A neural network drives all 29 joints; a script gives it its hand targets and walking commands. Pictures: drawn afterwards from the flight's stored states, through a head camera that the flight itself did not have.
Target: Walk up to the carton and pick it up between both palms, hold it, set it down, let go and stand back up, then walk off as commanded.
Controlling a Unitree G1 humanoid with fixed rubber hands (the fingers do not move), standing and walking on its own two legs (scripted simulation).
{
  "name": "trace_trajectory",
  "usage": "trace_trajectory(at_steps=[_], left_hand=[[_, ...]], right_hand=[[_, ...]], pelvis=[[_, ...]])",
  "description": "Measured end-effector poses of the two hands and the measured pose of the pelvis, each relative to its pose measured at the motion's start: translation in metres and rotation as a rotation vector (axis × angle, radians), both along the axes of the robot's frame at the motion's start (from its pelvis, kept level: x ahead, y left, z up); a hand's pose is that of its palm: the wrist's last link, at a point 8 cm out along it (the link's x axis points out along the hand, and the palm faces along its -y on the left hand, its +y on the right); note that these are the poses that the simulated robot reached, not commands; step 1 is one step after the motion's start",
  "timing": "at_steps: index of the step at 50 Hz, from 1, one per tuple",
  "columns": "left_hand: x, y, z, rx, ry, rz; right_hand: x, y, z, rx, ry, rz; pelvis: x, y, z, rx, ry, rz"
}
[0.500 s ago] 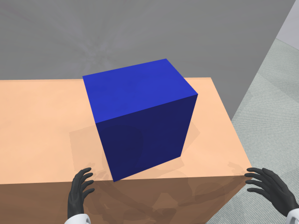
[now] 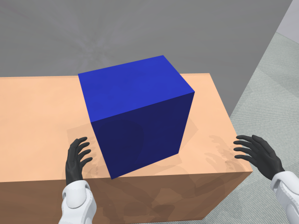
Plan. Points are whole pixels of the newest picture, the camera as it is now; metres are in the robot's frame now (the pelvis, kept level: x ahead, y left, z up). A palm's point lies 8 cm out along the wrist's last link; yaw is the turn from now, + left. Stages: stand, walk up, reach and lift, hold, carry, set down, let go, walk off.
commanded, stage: reach and lift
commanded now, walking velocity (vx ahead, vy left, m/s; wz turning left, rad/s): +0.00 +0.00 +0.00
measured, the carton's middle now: (136, 120) +0.38 +0.08 +0.06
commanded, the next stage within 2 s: none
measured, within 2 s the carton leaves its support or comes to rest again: neither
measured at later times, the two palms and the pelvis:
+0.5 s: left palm (66, 153) +0.24 +0.22 +0.11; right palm (259, 135) +0.32 -0.24 +0.09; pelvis +0.01 +0.00 +0.00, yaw +0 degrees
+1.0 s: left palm (53, 129) +0.27 +0.24 +0.16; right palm (251, 97) +0.38 -0.22 +0.16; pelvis -0.01 +0.00 +0.00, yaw +0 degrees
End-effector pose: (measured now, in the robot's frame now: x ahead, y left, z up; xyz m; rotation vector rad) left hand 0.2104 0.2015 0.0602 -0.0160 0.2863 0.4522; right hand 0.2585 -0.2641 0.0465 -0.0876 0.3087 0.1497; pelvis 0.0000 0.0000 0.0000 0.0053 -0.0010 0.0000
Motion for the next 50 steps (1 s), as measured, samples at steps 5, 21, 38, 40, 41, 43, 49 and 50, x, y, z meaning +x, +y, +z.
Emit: trace_trajectory(at_steps=[5, 21, 38, 40, 41, 43, 49, 50], left_hand=[[0.004, 0.005, 0.005, 0.004, 0.011, 0.006], [0.021, 0.016, 0.034, 0.014, -0.011, -0.016], [0.040, 0.026, 0.068, -0.011, 0.013, 0.008], [0.042, 0.028, 0.074, -0.006, 0.008, 0.008], [0.043, 0.029, 0.077, -0.002, 0.006, 0.010], [0.046, 0.032, 0.082, 0.004, 0.006, 0.016], [0.055, 0.037, 0.095, -0.008, -0.001, 0.022], [0.056, 0.038, 0.097, -0.005, -0.002, 0.021]], right_hand=[[0.016, 0.003, 0.006, 0.001, -0.010, -0.003], [0.051, 0.018, 0.029, 0.011, -0.042, 0.009], [0.093, 0.033, 0.081, 0.024, -0.056, 0.008], [0.098, 0.035, 0.091, 0.025, -0.072, 0.012], [0.101, 0.036, 0.095, 0.026, -0.078, 0.012], [0.106, 0.037, 0.099, 0.031, -0.075, 0.008], [0.122, 0.045, 0.111, 0.028, -0.059, 0.018], [0.125, 0.048, 0.114, 0.033, -0.066, 0.022]], pelvis=[[0.007, 0.001, 0.002, -0.006, 0.007, 0.006], [0.010, 0.003, 0.004, -0.011, 0.007, 0.005], [-0.004, -0.002, 0.004, -0.007, -0.008, 0.004], [-0.005, -0.002, 0.004, -0.007, -0.002, 0.002], [-0.005, -0.002, 0.004, -0.007, 0.001, 0.003], [-0.006, -0.001, 0.004, -0.006, 0.002, 0.002], [-0.008, 0.000, 0.003, -0.006, 0.009, 0.000], [-0.008, 0.001, 0.003, -0.007, 0.009, 0.002]])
